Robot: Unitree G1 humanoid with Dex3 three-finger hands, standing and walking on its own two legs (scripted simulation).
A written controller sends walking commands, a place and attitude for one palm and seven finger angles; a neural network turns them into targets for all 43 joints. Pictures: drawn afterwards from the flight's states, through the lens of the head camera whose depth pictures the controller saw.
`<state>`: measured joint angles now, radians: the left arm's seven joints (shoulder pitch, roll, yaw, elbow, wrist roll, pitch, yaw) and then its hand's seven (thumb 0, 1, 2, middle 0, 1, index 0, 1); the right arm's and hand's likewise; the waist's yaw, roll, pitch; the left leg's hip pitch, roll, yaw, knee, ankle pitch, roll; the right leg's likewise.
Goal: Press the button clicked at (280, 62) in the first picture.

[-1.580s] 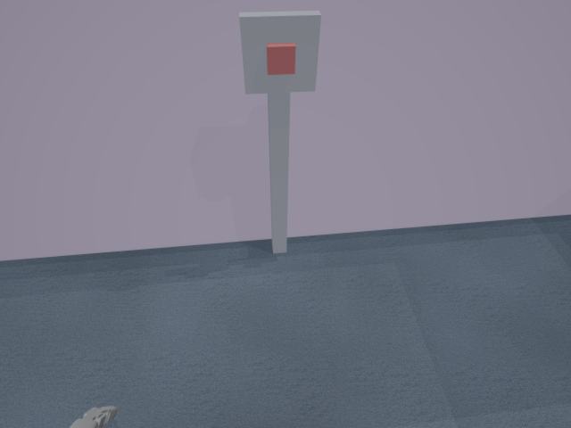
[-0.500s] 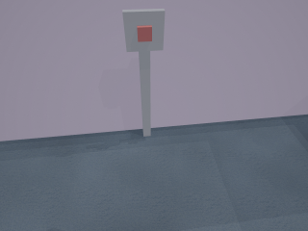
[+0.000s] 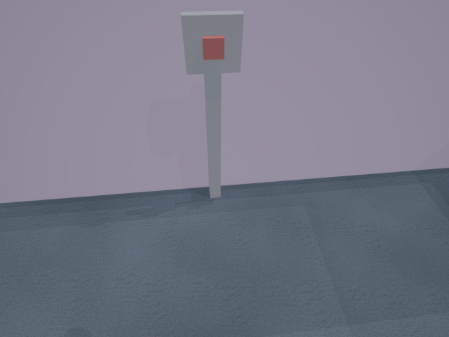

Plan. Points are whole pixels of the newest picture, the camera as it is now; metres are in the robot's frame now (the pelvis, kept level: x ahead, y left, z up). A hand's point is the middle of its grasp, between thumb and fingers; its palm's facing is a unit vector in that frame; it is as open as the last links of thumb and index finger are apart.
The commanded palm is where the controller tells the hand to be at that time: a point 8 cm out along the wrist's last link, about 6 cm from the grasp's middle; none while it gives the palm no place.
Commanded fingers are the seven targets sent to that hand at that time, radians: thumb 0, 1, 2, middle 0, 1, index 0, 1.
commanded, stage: walk to a spot facing it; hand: left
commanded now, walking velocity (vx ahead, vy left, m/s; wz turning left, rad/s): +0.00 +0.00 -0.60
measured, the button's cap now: (213, 47) +0.92 +0.10 +0.09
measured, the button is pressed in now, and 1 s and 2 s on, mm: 0 0 0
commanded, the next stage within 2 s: turn to face it in 1.72 s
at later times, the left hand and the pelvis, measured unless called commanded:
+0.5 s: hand out of the picture +0.04 +0.16 -0.17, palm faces -0.16 -0.95 -0.27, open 7.4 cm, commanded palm none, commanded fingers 0.00 0.90 0.90 -0.20 -0.30 -0.20 -0.30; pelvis -0.03 -0.03 -0.02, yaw -13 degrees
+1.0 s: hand out of the picture +0.12 +0.21 -0.17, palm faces -0.41 -0.89 -0.19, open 7.4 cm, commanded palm none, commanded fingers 0.00 0.90 0.90 -0.20 -0.30 -0.20 -0.30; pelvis -0.03 +0.05 +0.00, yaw -29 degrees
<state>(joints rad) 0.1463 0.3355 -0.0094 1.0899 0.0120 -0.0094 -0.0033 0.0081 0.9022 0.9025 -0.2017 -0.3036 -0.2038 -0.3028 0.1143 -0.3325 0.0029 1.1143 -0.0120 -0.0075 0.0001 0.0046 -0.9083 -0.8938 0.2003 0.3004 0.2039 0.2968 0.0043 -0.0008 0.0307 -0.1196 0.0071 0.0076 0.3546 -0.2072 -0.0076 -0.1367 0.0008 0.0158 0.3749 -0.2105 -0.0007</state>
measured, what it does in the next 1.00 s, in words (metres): steps on the spot, turning right: left foot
